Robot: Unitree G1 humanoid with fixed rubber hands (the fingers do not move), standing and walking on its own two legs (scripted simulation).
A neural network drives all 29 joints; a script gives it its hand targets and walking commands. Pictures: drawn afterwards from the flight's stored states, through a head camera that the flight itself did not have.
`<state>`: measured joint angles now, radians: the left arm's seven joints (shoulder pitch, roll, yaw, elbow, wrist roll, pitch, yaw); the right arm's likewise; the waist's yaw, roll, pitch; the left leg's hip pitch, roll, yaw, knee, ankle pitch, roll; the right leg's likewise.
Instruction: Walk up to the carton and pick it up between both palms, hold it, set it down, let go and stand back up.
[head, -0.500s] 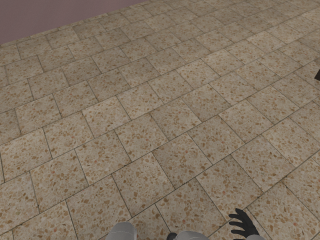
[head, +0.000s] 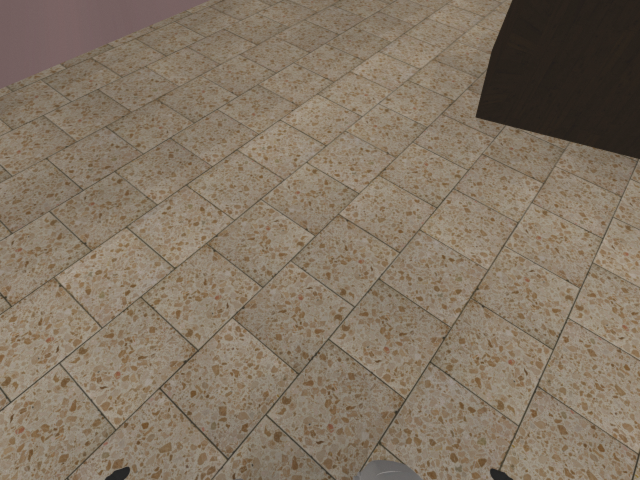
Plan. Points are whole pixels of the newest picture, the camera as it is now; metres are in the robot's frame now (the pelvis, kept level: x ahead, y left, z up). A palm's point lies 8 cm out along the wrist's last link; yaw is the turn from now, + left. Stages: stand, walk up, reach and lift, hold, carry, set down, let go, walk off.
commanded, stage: walk up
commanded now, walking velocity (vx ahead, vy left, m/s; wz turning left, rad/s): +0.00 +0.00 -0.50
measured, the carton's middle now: out of the picture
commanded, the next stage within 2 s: none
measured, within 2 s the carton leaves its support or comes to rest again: neither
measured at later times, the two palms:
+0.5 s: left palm (154, 465) +0.15 +0.22 -0.13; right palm out of the picture -0.02 -0.26 -0.12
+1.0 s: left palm (283, 387) +0.24 +0.05 -0.12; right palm out of the picture +0.09 -0.40 -0.12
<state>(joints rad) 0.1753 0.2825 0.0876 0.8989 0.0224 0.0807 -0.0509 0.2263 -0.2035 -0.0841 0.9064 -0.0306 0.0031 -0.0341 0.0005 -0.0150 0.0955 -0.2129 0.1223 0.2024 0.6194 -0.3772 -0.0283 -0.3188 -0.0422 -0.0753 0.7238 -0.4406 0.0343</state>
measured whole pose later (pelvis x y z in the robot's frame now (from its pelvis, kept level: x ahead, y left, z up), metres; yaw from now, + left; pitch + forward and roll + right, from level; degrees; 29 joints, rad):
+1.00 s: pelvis +0.12 -0.15 +0.01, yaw -28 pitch +1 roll -1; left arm 0.32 0.14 0.05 0.97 0.02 -0.07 -0.02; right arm 0.17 -0.23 -0.07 0.95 -0.04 -0.04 0.05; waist 0.02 0.06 0.02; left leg -0.56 0.16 0.08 1.05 -0.27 -0.05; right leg -0.21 0.04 -0.07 0.50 -0.31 -0.05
